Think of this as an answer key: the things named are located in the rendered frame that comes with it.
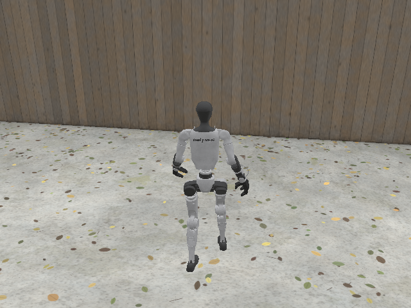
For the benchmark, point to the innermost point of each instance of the right robot hand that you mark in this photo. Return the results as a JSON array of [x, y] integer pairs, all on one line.
[[245, 187]]

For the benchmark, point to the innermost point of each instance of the robot torso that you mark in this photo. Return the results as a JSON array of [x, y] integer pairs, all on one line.
[[204, 154]]

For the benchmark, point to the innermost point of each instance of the left robot forearm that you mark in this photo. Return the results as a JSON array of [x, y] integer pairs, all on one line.
[[176, 165]]

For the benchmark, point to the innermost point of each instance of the robot right upper arm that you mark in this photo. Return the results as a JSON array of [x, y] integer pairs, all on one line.
[[228, 146]]

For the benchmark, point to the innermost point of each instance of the robot left shin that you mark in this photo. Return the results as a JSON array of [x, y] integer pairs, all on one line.
[[191, 241]]

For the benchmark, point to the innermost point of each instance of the right robot forearm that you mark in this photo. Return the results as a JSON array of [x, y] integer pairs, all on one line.
[[238, 170]]

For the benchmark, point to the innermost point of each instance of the left robot hand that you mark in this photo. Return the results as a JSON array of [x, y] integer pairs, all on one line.
[[178, 174]]

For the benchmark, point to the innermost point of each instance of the robot left upper arm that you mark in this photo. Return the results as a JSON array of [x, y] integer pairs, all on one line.
[[181, 145]]

